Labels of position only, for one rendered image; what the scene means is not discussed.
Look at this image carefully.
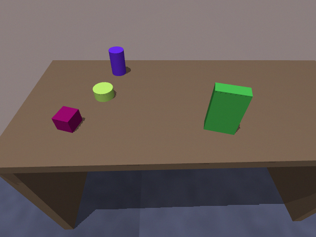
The desk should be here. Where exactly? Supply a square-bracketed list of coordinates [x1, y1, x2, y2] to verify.
[0, 60, 316, 230]

